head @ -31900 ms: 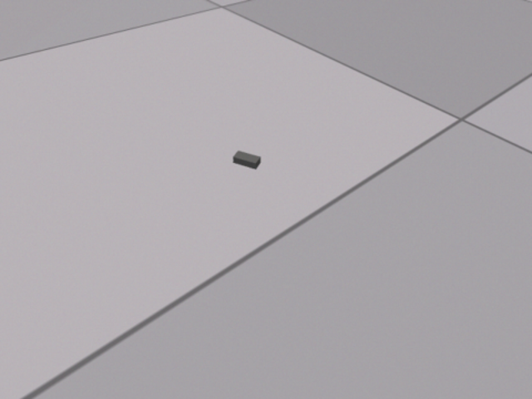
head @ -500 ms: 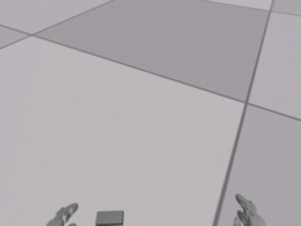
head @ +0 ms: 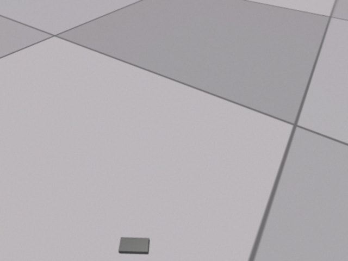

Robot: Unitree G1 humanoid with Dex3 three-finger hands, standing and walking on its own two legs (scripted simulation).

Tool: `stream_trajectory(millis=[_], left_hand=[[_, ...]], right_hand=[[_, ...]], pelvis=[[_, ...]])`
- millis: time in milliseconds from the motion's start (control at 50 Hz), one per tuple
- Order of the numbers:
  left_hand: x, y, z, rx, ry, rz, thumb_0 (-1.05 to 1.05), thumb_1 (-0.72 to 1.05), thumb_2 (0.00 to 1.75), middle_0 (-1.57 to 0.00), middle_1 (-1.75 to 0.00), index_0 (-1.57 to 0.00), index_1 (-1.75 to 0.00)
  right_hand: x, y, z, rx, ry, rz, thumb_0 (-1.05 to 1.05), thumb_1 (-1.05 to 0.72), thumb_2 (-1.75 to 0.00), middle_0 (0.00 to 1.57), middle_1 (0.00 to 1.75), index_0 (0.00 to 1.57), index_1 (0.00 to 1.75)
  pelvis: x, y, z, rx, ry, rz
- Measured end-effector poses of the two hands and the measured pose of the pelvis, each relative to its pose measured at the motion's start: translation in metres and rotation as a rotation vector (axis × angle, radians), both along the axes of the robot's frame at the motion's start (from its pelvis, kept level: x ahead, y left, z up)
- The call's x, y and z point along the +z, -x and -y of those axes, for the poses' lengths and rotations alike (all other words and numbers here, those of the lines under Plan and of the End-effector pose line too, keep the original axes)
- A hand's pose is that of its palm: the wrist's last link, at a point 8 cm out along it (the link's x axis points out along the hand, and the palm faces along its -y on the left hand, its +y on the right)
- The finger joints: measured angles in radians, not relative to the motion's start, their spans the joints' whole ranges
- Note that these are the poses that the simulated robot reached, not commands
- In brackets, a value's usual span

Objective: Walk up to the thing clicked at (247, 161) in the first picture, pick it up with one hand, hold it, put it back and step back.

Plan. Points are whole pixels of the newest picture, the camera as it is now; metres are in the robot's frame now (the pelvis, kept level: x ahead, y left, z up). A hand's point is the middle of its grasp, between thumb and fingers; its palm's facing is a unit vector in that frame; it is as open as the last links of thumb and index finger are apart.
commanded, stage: stand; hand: left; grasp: from above
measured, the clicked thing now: (134, 245) +0.39 +0.21 -0.73
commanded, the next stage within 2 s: none
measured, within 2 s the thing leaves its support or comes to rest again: neither
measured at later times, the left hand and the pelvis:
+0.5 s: hand out of the picture +0.04 +0.23 -0.14, palm faces +0.04 -0.94 -0.32, open 7.4 cm; pelvis +0.00 -0.01 +0.02, yaw +1 degrees
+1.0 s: hand out of the picture +0.06 +0.22 -0.14, palm faces +0.03 -0.94 -0.33, open 7.3 cm; pelvis +0.00 -0.02 +0.03, yaw +1 degrees
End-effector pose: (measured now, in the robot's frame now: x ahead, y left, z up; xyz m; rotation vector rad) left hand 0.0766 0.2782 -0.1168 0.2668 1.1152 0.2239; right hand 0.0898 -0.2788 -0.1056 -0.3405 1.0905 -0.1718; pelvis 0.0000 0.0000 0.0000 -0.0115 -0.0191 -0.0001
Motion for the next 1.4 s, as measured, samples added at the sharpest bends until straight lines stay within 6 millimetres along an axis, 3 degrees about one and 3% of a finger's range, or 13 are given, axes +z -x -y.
stream_trajectory(millis=[160,340,780,1400], left_hand=[[0.001,0.039,0.002,0.049,0.023,-0.13,0.01,0.91,0.9,-0.2,-0.3,-0.2,-0.3],[0.008,0.049,0.003,0.058,0.015,-0.162,0.0,0.91,0.9,-0.2,-0.3,-0.21,-0.3],[0.015,0.04,0.01,0.049,0.005,-0.163,0.0,0.91,0.9,-0.2,-0.3,-0.21,-0.3],[0.021,0.004,0.017,0.019,-0.003,-0.133,0.0,0.91,0.9,-0.2,-0.3,-0.21,-0.3]], right_hand=[[0.001,0.018,-0.008,-0.041,-0.027,-0.081,0.0,-0.9,-0.89,0.2,0.3,0.2,0.3],[0.001,0.026,-0.009,-0.06,-0.049,-0.106,0.0,-0.9,-0.89,0.2,0.3,0.2,0.3],[0.004,0.04,0.019,-0.076,-0.032,-0.159,0.0,-0.9,-0.89,0.2,0.3,0.2,0.3],[0.008,0.015,0.037,-0.064,-0.02,-0.149,0.0,-0.9,-0.89,0.2,0.3,0.2,0.3]], pelvis=[[0.015,-0.003,-0.002,0.004,-0.004,0.035],[0.022,0.001,0.0,0.011,-0.01,0.058],[0.026,0.002,0.015,0.013,-0.01,0.055],[0.028,-0.011,0.027,0.007,-0.011,0.031]])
